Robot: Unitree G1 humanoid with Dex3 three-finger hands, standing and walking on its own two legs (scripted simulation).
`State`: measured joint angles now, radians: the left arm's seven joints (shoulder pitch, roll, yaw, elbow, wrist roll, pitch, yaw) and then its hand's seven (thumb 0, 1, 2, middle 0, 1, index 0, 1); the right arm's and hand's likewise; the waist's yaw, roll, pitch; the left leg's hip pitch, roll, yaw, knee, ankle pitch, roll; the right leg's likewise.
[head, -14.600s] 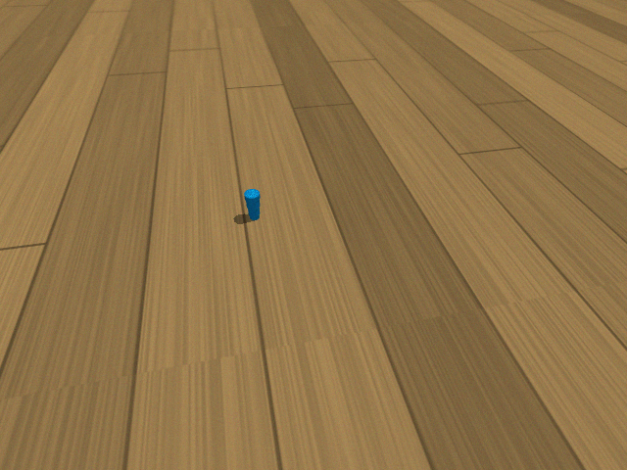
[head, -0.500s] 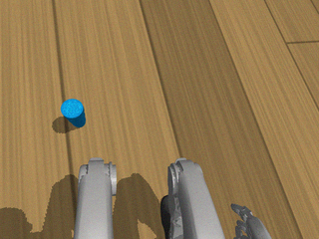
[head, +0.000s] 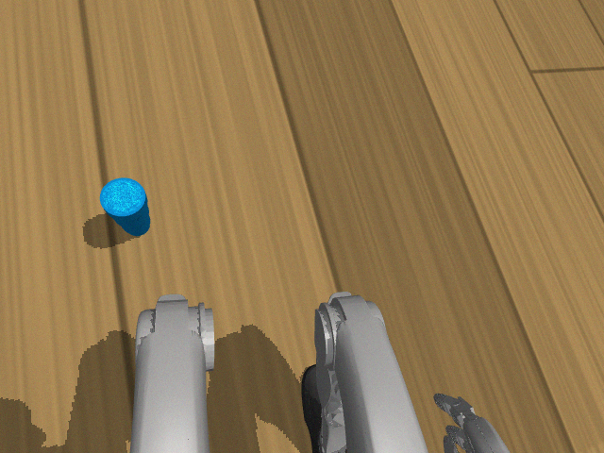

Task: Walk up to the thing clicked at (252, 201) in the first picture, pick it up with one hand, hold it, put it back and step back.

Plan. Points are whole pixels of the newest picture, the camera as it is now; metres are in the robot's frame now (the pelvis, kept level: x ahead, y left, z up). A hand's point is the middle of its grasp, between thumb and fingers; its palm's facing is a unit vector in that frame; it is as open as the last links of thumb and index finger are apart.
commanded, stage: go down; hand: left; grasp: from the side
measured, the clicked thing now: (131, 212) +0.51 +0.26 -0.30
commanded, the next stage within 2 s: approach in 0.12 s
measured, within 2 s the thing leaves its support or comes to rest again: neither
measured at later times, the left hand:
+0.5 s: hand out of the picture +0.42 +0.43 -0.04, palm faces +0.34 -0.94 +0.01, open 17.4 cm
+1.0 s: hand (75, 204) +0.48 +0.32 -0.22, palm faces +0.26 -0.97 +0.05, open 17.6 cm
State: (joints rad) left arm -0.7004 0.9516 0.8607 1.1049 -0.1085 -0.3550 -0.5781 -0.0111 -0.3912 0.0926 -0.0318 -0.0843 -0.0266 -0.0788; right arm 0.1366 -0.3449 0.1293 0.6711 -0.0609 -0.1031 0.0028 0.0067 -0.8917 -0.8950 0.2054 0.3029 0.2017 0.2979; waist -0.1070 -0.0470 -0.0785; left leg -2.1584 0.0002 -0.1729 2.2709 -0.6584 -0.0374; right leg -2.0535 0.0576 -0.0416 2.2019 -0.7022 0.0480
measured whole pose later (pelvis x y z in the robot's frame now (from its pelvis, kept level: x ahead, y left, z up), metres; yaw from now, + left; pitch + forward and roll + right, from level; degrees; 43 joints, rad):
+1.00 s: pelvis +0.00 +0.02 -0.08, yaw -8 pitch +19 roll -16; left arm -0.77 0.95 0.74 1.41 -0.10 -0.83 -0.34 -0.02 -0.60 0.04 -0.07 -0.10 -0.05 -0.10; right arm -0.08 -0.36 0.44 0.55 -0.27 0.02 0.08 0.00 -0.93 -0.90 0.21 0.30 0.20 0.30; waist -0.26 -0.22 0.22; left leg -2.25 0.01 -0.33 2.60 -0.71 -0.02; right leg -2.09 0.11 -0.16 2.40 -0.69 0.07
